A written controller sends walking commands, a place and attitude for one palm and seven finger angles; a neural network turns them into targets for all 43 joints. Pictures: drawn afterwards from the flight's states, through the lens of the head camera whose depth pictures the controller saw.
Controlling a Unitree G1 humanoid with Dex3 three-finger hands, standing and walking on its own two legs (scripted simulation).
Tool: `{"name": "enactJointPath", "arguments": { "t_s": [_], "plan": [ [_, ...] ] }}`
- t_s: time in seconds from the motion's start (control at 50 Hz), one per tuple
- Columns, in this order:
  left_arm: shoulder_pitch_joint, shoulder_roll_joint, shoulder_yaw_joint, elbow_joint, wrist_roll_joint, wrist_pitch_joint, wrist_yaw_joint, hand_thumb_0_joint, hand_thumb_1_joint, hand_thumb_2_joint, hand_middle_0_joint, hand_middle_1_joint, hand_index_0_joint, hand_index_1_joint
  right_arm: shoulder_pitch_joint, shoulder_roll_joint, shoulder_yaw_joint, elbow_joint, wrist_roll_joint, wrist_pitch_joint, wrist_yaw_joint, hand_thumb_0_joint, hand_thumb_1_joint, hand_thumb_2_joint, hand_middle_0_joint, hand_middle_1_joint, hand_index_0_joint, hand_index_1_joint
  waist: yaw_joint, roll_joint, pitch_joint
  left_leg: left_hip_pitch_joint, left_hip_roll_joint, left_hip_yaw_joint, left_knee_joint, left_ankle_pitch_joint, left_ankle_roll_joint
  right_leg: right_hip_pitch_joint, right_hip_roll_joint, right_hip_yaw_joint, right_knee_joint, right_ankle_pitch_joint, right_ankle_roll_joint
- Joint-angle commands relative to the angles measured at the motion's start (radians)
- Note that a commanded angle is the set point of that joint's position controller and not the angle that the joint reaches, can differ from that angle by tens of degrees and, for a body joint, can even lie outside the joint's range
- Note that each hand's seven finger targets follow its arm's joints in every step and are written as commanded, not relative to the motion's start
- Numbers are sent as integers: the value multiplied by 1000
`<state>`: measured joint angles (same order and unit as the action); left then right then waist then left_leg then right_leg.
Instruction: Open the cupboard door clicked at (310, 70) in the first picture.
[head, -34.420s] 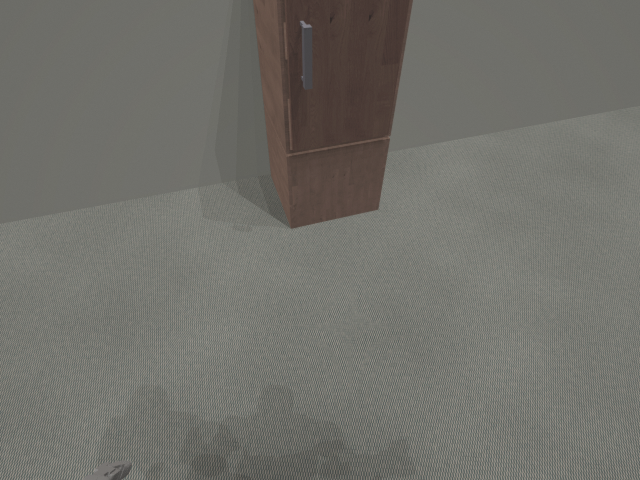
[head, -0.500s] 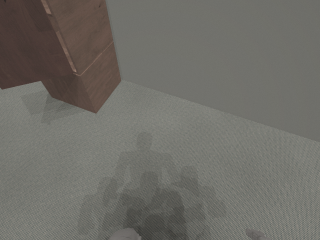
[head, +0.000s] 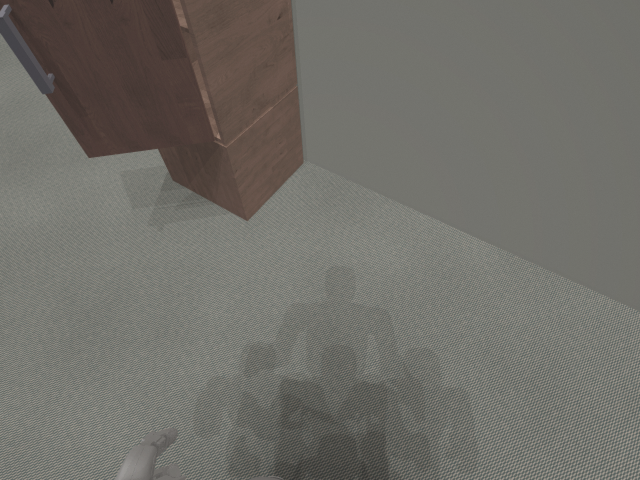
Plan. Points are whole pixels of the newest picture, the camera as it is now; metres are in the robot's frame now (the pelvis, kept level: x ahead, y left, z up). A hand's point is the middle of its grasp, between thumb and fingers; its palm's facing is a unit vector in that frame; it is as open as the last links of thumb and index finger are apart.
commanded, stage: turn to face it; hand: left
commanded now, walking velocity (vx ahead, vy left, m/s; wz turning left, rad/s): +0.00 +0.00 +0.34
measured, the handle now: (27, 50) +0.96 +0.70 +0.01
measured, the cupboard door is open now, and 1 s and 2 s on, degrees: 44 44 44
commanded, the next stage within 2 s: take the last steps up to it in 0.18 s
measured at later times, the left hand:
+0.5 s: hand out of the picture -0.06 +0.16 -0.16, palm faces +0.33 -0.91 -0.23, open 7.3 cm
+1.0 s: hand (102, 471) +0.15 +0.32 -0.15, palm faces +0.30 -0.93 -0.21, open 7.4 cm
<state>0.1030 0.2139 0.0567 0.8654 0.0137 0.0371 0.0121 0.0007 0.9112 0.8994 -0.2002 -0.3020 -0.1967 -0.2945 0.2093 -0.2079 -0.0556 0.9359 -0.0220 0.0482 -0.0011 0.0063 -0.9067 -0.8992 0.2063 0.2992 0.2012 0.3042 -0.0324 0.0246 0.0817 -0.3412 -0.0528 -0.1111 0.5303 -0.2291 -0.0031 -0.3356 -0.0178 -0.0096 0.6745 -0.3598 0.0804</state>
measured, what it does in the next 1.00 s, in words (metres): steps to the left, turning left: right foot, then left foot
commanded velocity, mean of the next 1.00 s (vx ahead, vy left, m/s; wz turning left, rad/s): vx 0.22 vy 0.11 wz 0.16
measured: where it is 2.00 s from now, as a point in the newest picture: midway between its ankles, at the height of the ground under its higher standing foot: (235, 393)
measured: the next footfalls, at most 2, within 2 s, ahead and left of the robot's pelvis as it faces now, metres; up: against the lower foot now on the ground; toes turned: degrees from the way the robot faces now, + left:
right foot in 0.02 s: +0.02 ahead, -0.11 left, +0.00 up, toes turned -1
left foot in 0.64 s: +0.04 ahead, +0.15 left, +0.00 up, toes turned +22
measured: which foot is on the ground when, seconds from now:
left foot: down 0.00-0.02, up 0.04-0.62, down 0.64-1.00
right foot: up 0.00-0.00, down 0.02-0.64, up 0.66-1.00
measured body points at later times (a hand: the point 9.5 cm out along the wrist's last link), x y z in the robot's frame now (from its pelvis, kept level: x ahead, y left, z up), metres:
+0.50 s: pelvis +0.01 -0.02 +0.01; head +0.04 -0.01 +0.46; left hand -0.08 +0.21 -0.14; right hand +0.18 -0.23 -0.14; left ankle -0.03 +0.11 -0.69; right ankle -0.02 -0.11 -0.73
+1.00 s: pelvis +0.10 +0.11 +0.01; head +0.13 +0.11 +0.46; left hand +0.13 +0.36 -0.13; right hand +0.11 -0.14 -0.15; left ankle +0.01 +0.14 -0.73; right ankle +0.21 +0.01 -0.68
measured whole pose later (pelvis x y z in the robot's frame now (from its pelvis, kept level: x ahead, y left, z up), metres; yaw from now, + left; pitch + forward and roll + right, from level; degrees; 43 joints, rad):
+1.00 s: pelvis +0.10 +0.11 +0.01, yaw +17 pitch +0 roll +2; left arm 0.12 0.19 0.06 0.99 0.03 0.00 -0.01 0.00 0.91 0.90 -0.20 -0.30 -0.19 -0.29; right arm 0.41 -0.18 -0.02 1.10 -0.02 -0.04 -0.02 0.00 -0.93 -0.90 0.20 0.30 0.20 0.30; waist -0.02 -0.01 0.05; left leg 0.00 -0.10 0.09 0.27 -0.28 0.10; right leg -0.58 -0.11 -0.08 0.95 -0.24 0.02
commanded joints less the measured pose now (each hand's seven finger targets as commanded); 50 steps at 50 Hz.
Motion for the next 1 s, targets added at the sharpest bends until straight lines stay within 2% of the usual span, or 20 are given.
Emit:
{"name": "enactJointPath", "arguments": {
  "t_s": [0.0, 0.02, 0.04, 0.1, 0.16, 0.2, 0.28, 0.4, 0.46, 0.5, 0.54, 0.58, 0.6, 0.62, 0.64, 0.66, 0.72, 0.78, 0.88, 0.98],
  "plan": [
    [199, 241, 55, -25, 15, -53, 23, 0, 900, 900, -200, -300, -200, -300, -27, -78, -40, -105, 19, -31, -4, 0, -900, -900, 200, 300, 200, 300, 90, -334, -212, -268, -37, 46, 296, -283, -26, 455, -380, 358, -362, 403, -139],
    [191, 241, 43, -27, 10, -50, 24, 0, 900, 900, -200, -300, -200, -300, -38, -124, -47, -100, 11, -23, -6, 0, -900, -900, 200, 300, 200, 300, 84, -286, -185, -247, -8, 31, 510, -423, -29, 311, -484, 367, -349, 543, -228],
    [130, 173, 30, -33, 5, -53, 27, 0, 900, 900, -200, -300, -200, -300, -20, -123, -48, -69, 2, -13, -3, 0, -900, -900, 200, 300, 200, 300, 46, -211, -133, -257, 23, 4, 623, -341, -32, 272, -401, 257, -332, 583, -235],
    [81, 111, 12, -36, -5, -56, 24, 0, 900, 900, -200, -300, -200, -300, -7, -98, -42, -22, 5, 8, 7, 0, -900, -900, 200, 300, 200, 300, 9, -207, -81, -265, 49, 51, 712, -184, -56, 259, -266, 66, -300, 723, -165],
    [139, 104, 13, -16, -3, -62, 26, 0, 900, 900, -200, -300, -200, -300, -28, -84, -35, -8, 8, 12, 9, 0, -900, -900, 200, 300, 200, 300, 26, -220, -85, -251, 55, 75, 659, -141, -65, 297, -251, 9, -301, 753, -150],
    [185, 106, 14, 2, 1, -64, 28, 0, 900, 900, -200, -300, -200, -300, -56, -76, -28, -4, 7, 14, 7, 0, -900, -900, 200, 300, 200, 300, 43, -174, -83, -240, 62, 84, 601, -158, -67, 316, -274, 16, -304, 748, -168],
    [250, 114, 20, 40, 9, -68, 26, 0, 900, 900, -200, -300, -200, -300, -102, -56, -15, -4, 7, 9, 6, 0, -900, -900, 200, 300, 200, 300, 70, -169, -78, -214, 67, 110, 471, -203, -60, 352, -309, 28, -311, 722, -196],
    [326, 136, 34, 104, 16, -85, 12, 0, 900, 900, -200, -300, -200, -300, -198, -69, -10, -36, 4, -12, 23, 0, -900, -900, 200, 300, 200, 300, 109, -179, -38, -264, 96, 124, 380, -208, -40, 387, -400, 115, -406, 351, -237],
    [337, 145, 40, 134, 22, -89, 7, 0, 900, 900, -200, -300, -200, -300, -243, -63, -7, -56, 5, -24, 33, 0, -900, -900, 200, 300, 200, 300, 117, -168, -16, -230, 102, 144, 304, -215, -30, 351, -426, 107, -425, 216, -238],
    [318, 161, 45, 138, 24, -89, 2, 0, 900, 900, -200, -300, -200, -300, -240, -54, -3, -62, 7, -32, 38, 0, -900, -900, 200, 300, 200, 300, 107, -172, -9, -161, 100, 157, 221, -218, -17, 302, -431, 77, -421, 174, -230],
    [288, 169, 45, 149, 22, -86, -4, 0, 900, 900, -200, -300, -200, -300, -187, -43, 5, -49, 7, -42, 39, 0, -900, -900, 200, 300, 200, 300, 77, -167, -22, -2, 59, 217, 80, -154, -6, 222, -382, -9, -369, 199, -190],
    [233, 167, 43, 147, 12, -83, -12, 0, 900, 900, -200, -300, -200, -300, -19, -79, -3, 1, 3, -57, 28, 0, -900, -900, 200, 300, 200, 300, -10, -87, -80, 301, 16, 265, -94, -59, 12, 75, -298, -126, -182, 235, -129],
    [224, 121, 34, 129, 5, -80, -21, 0, 900, 900, -200, -300, -200, -300, 105, -168, -24, 37, -1, -65, 15, 0, -900, -900, 200, 300, 200, 300, -67, 102, -152, 485, 157, 77, -148, -102, 67, -71, -205, -207, 74, 140, -81],
    [173, 65, 13, 85, 4, -80, -25, 0, 900, 900, -200, -300, -200, -300, 214, -259, -49, 52, -7, -66, 3, 0, -900, -900, 200, 300, 200, 300, -109, 322, -165, 563, 396, -283, -243, -17, 185, -325, -77, -206, 363, -251, -34],
    [94, 67, 9, 55, 9, -76, -16, 0, 900, 900, -200, -300, -200, -300, 237, -267, -46, 65, -1, -55, -12, 0, -900, -900, 200, 300, 200, 300, -111, 216, -127, 502, 441, -273, -265, 67, 252, -386, -93, -83, 499, -271, -61],
    [72, 72, 13, 50, 10, -75, -16, 0, 900, 900, -200, -300, -200, -300, 197, -229, -32, 52, -2, -58, -12, 0, -900, -900, 200, 300, 200, 300, -81, 92, -79, 407, 422, -252, -289, -1, 252, -386, -118, -52, 547, -207, -74],
    [151, 48, 13, 115, 18, -55, -25, 0, 900, 900, -200, -300, -200, -300, 55, -129, 0, 9, 0, -80, -19, 0, -900, -900, 200, 300, 200, 300, 18, 78, 23, 216, 316, -105, -348, 17, 196, -317, -145, -18, 545, -15, -67],
    [194, 38, 12, 132, 16, -50, -25, 0, 900, 900, -200, -300, -200, -300, 96, -105, 9, 34, 5, -101, -18, 0, -900, -900, 200, 300, 200, 300, 51, 52, -10, 233, 263, -13, -351, 195, 186, -291, -124, -34, 505, 77, -59],
    [77, 31, 8, 86, 14, -50, -23, 0, 900, 900, -200, -300, -200, -300, 197, -80, 11, 88, 4, -112, -21, 0, -900, -900, 200, 300, 200, 300, 38, 36, 1, 305, 258, 10, -356, 361, 203, -335, -116, -48, 362, 138, -53],
    [-63, 15, -5, 31, 8, -58, -23, 0, 900, 900, -200, -300, -200, -300, 288, -80, 17, 139, -7, -112, -26, 0, -900, -900, 200, 300, 200, 300, 7, 27, 19, 375, 281, 17, -313, 489, 212, -304, -91, -70, 152, 111, -77]
  ]
}}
